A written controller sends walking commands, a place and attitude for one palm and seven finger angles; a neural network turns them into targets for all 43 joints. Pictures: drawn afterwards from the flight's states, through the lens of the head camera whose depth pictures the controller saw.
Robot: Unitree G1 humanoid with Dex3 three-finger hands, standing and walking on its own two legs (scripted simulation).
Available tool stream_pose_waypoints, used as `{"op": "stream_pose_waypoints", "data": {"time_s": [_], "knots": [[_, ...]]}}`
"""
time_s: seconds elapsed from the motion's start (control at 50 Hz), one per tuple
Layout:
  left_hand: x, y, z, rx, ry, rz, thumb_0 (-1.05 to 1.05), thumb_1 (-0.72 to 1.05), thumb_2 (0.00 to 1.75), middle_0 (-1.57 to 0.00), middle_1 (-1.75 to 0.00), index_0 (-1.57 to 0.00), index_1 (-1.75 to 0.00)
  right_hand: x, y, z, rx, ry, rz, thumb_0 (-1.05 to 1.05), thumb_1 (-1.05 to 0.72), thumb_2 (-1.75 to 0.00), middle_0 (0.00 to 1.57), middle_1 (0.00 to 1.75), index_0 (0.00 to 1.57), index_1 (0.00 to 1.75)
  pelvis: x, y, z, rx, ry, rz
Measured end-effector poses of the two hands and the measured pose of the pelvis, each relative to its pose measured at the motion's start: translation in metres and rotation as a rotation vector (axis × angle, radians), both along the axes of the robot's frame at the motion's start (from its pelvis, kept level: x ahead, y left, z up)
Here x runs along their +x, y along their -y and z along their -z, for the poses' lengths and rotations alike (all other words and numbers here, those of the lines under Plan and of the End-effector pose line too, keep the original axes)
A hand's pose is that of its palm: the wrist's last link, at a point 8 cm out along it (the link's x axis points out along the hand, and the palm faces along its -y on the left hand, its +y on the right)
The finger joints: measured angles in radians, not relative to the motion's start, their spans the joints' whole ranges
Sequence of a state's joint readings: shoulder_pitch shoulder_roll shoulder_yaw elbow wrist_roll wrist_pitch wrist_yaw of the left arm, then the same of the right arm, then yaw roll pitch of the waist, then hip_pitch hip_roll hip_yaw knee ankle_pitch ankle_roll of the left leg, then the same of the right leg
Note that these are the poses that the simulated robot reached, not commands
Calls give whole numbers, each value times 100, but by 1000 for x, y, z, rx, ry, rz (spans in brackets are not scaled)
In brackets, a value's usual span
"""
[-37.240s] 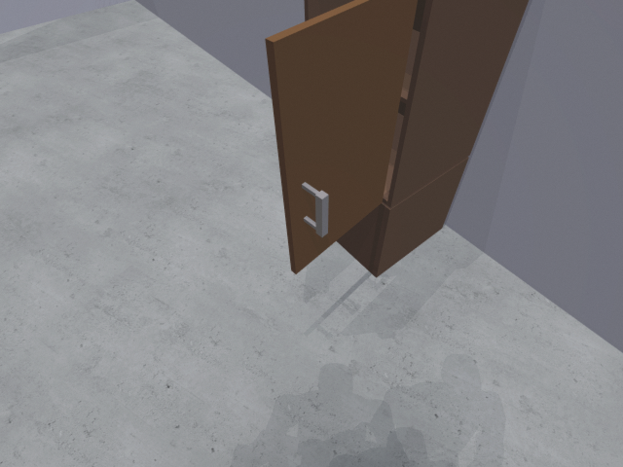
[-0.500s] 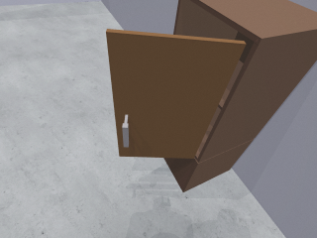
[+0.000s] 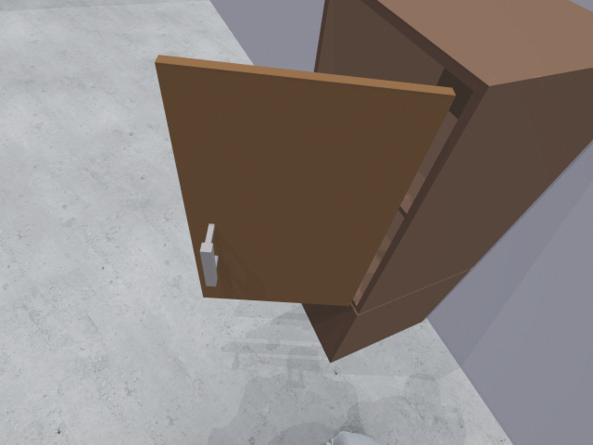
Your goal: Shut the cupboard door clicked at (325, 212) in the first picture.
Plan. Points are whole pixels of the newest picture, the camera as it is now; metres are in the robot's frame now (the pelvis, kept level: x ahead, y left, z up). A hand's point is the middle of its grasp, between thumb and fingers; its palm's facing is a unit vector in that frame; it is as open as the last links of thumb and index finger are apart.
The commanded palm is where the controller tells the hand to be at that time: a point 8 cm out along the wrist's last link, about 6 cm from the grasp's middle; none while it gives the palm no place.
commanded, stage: come to a stop and stand still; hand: left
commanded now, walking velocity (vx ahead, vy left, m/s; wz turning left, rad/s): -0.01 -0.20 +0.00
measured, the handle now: (211, 256) +0.44 +0.17 -0.11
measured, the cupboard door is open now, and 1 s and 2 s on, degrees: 65 65 65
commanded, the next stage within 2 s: none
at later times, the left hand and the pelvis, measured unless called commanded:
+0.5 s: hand out of the picture +0.05 +0.13 -0.19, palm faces +0.07 -0.98 -0.18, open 7.3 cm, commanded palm none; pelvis +0.01 -0.05 -0.01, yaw +1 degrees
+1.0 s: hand out of the picture +0.02 +0.13 -0.16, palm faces +0.00 -0.97 -0.26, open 7.4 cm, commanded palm none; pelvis +0.02 -0.05 +0.00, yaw +0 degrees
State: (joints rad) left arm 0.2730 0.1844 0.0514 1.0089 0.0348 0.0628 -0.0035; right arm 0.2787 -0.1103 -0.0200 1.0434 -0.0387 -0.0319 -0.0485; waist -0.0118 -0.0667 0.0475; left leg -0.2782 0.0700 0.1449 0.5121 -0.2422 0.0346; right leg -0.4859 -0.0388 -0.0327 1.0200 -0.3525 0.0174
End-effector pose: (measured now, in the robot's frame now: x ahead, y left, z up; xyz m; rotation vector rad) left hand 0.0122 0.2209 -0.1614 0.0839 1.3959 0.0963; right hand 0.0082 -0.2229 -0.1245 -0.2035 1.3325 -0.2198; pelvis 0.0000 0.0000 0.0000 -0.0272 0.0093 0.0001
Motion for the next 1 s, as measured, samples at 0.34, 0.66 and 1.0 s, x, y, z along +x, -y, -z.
{"op": "stream_pose_waypoints", "data": {"time_s": [0.34, 0.66, 1.0], "knots": [[39, 50, -13, 84, 124, -12, 1, 94, 90, -20, -30, -20, -30, 23, 72, 18, 43, -43, -5, 0, -91, -90, 20, 29, 20, 30, 15, 57, 5, 21, 10, -24], [2, 24, -14, 123, 61, -3, 0, 91, 90, -20, -30, -20, -30, 76, 39, 22, 85, 194, -92, 0, -92, -90, 20, 29, 20, 30, 5, 36, 12, 17, 33, -15], [2, 41, -34, 147, 8, 24, 0, 91, 90, -19, -30, -20, -30, 30, 61, 29, 115, 32, -53, 0, -92, -90, 20, 29, 20, 30, 17, 53, 0, 45, 9, 4]]}}
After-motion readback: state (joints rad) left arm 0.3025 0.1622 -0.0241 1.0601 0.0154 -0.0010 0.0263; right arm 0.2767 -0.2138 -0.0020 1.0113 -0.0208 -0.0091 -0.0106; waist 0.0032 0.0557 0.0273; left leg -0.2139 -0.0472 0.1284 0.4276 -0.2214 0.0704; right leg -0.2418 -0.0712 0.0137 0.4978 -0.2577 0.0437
